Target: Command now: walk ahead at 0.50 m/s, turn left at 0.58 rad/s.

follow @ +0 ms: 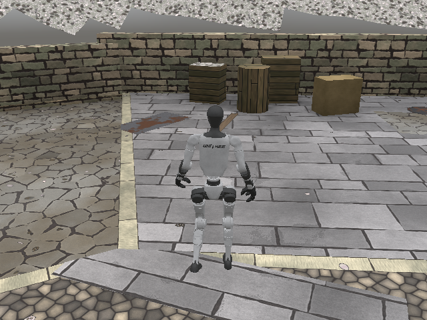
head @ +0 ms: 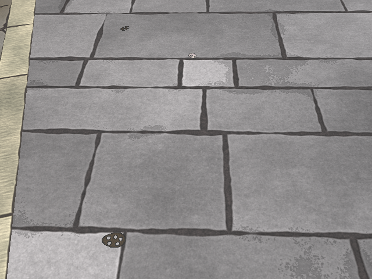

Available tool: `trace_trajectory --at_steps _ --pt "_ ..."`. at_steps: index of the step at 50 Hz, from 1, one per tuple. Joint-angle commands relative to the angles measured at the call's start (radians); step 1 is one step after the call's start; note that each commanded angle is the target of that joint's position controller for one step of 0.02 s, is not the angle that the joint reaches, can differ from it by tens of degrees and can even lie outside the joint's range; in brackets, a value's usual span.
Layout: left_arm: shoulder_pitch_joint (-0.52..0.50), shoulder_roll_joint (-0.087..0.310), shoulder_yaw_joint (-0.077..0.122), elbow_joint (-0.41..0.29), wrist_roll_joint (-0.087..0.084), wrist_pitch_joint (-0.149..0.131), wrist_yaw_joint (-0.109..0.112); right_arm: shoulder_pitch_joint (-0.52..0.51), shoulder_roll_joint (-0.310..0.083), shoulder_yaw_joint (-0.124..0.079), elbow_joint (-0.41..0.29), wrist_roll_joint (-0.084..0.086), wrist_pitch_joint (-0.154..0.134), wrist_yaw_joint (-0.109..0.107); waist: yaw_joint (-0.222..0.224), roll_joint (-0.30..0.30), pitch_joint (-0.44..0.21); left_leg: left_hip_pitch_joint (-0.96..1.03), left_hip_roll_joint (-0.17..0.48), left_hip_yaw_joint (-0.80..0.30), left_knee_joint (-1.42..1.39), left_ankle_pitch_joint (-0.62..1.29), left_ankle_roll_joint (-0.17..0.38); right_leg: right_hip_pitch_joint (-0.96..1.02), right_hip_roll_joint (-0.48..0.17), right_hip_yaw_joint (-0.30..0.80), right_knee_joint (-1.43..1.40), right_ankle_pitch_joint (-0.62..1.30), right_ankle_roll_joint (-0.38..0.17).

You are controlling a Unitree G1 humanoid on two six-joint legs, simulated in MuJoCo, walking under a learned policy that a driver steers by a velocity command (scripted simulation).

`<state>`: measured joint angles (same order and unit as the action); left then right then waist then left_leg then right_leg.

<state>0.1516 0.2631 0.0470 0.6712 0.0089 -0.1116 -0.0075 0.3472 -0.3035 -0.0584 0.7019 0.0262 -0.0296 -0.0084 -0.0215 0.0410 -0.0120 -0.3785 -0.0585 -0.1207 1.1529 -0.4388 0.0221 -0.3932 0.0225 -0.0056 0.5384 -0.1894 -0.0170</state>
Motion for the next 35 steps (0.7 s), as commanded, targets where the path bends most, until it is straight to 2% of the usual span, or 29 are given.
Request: trace_trajectory --at_steps 1,3,6,9,12,14,16,18,19,20,21,22,23,24,25,26,27,28,30,32,35 --pt "0.111 0.106 0.033 -0.015 0.005 0.006 0.009 -0.090 -0.107 -0.034 -0.123 -0.007 -0.014 0.007 0.068 -0.142 0.003 -0.380 0.133 -0.016 0.090 0.110 -0.013 0.337 -0.297 0.349 -0.284 -0.045 -0.151" --pt "0.100 0.100 0.033 0.002 0.001 0.001 0.008 -0.074 -0.069 -0.029 -0.121 0.004 -0.002 0.014 0.048 -0.168 0.016 -0.335 0.149 0.013 0.050 0.137 -0.017 0.278 -0.269 0.241 -0.328 0.036 -0.152" --pt "0.111 0.139 0.047 0.036 0.000 -0.007 0.007 -0.120 -0.041 -0.021 -0.140 -0.005 0.009 0.015 0.045 -0.134 0.033 -0.374 0.162 0.018 -0.041 0.199 -0.034 0.282 -0.288 0.146 -0.363 0.162 -0.176" --pt "0.112 0.161 0.054 0.062 -0.001 0.001 0.011 -0.173 -0.032 -0.016 -0.146 -0.005 0.005 0.025 0.058 -0.118 0.033 -0.380 0.167 0.035 -0.182 0.333 -0.037 0.323 -0.283 0.044 -0.366 0.242 -0.164" --pt "0.129 0.180 0.056 0.087 -0.007 0.011 0.016 -0.271 -0.014 -0.008 -0.165 -0.004 -0.006 0.044 0.094 -0.109 0.059 -0.334 0.154 0.087 -0.351 0.450 -0.022 0.340 -0.270 -0.048 -0.364 0.256 -0.138" --pt "0.155 0.197 0.060 0.105 -0.015 0.019 0.017 -0.324 -0.009 -0.006 -0.184 -0.001 -0.008 0.057 0.111 -0.106 0.078 -0.316 0.146 0.119 -0.424 0.450 -0.007 0.375 -0.282 -0.080 -0.359 0.260 -0.128" --pt "0.168 0.215 0.066 0.119 -0.026 0.029 0.015 -0.354 -0.018 -0.009 -0.203 0.002 -0.007 0.068 0.110 -0.110 0.094 -0.302 0.134 0.144 -0.476 0.396 0.018 0.425 -0.303 -0.106 -0.337 0.323 -0.115" --pt "0.160 0.242 0.074 0.123 -0.035 0.040 0.019 -0.332 -0.046 -0.023 -0.210 -0.004 -0.004 0.072 0.075 -0.132 0.067 -0.215 0.085 0.194 -0.508 0.297 0.059 0.465 -0.308 -0.147 -0.242 0.607 -0.096" --pt "0.157 0.260 0.080 0.123 -0.040 0.047 0.024 -0.278 -0.070 -0.037 -0.202 -0.008 0.001 0.070 0.037 -0.150 0.026 -0.129 0.046 0.223 -0.514 0.248 0.082 0.475 -0.305 -0.168 -0.144 0.784 -0.086" --pt "0.144 0.265 0.081 0.120 -0.044 0.054 0.028 -0.146 -0.106 -0.060 -0.169 -0.008 0.004 0.066 -0.043 -0.139 -0.043 0.044 0.001 0.244 -0.569 0.273 0.116 0.443 -0.282 -0.197 0.032 0.880 -0.067" --pt "0.152 0.237 0.070 0.112 -0.037 0.053 0.033 0.031 -0.167 -0.094 -0.122 -0.005 0.011 0.049 -0.127 -0.096 -0.133 0.334 -0.006 0.193 -0.606 0.326 0.156 0.277 -0.246 -0.211 0.278 0.766 -0.032" --pt "0.225 0.107 0.028 0.063 0.014 0.039 0.022 0.079 -0.285 -0.116 -0.111 0.003 0.013 0.029 -0.063 0.179 -0.214 0.702 0.262 -0.259 -0.614 0.315 0.291 -0.158 -0.117 -0.196 0.656 -0.079 0.028" --pt "0.199 0.109 0.011 0.029 -0.001 -0.001 0.009 0.090 -0.276 -0.101 -0.146 0.001 -0.006 0.036 -0.067 0.192 -0.401 0.824 0.403 -0.730 -0.807 0.092 0.425 -0.355 0.008 0.043 0.856 -0.425 0.038" --pt "0.068 0.191 0.034 0.003 -0.044 -0.022 -0.001 0.076 -0.199 -0.078 -0.133 -0.009 -0.020 0.044 -0.109 0.077 -0.292 0.756 0.372 -0.613 -0.854 0.094 0.353 -0.452 -0.049 0.105 0.875 -0.328 0.021" --pt "0.032 0.180 0.028 -0.013 -0.049 -0.033 -0.001 0.030 -0.173 -0.069 -0.126 -0.008 -0.028 0.043 -0.077 0.049 -0.170 0.609 0.335 -0.480 -0.858 0.166 0.319 -0.452 -0.085 0.090 0.801 -0.237 0.007" --pt "0.037 0.171 0.028 0.002 -0.024 -0.034 0.007 -0.042 -0.144 -0.058 -0.134 -0.007 -0.030 0.041 -0.027 -0.026 -0.102 0.457 0.291 -0.375 -0.860 0.271 0.286 -0.388 -0.122 0.089 0.718 -0.175 0.013" --pt "0.056 0.180 0.035 0.009 -0.007 -0.026 0.011 -0.094 -0.121 -0.049 -0.147 -0.016 -0.031 0.039 0.015 -0.011 -0.070 0.342 0.259 -0.307 -0.875 0.374 0.274 -0.312 -0.145 0.093 0.652 -0.137 0.022" --pt "0.072 0.180 0.038 0.013 -0.002 -0.013 0.009 -0.120 -0.112 -0.045 -0.154 -0.023 -0.031 0.036 0.039 0.009 -0.058 0.269 0.238 -0.278 -0.898 0.420 0.272 -0.257 -0.152 0.094 0.623 -0.117 0.031" --pt "0.094 0.148 0.031 0.029 0.004 0.008 0.007 -0.125 -0.105 -0.041 -0.138 -0.022 -0.039 0.026 0.054 0.009 -0.052 0.192 0.223 -0.204 -0.920 0.524 0.278 -0.220 -0.151 0.066 0.555 -0.080 0.059" --pt "0.050 0.115 0.020 0.022 0.006 0.018 0.007 -0.096 -0.111 -0.039 -0.107 -0.023 -0.043 0.014 0.040 0.010 -0.028 0.163 0.208 -0.131 -0.938 0.578 0.267 -0.233 -0.147 0.048 0.448 0.019 0.082" --pt "-0.048 0.087 0.004 0.011 -0.005 0.017 -0.003 -0.058 -0.116 -0.036 -0.071 -0.022 -0.045 0.007 -0.011 0.029 0.003 0.168 0.178 -0.044 -0.948 0.530 0.217 -0.214 -0.137 0.034 0.235 0.237 0.075"
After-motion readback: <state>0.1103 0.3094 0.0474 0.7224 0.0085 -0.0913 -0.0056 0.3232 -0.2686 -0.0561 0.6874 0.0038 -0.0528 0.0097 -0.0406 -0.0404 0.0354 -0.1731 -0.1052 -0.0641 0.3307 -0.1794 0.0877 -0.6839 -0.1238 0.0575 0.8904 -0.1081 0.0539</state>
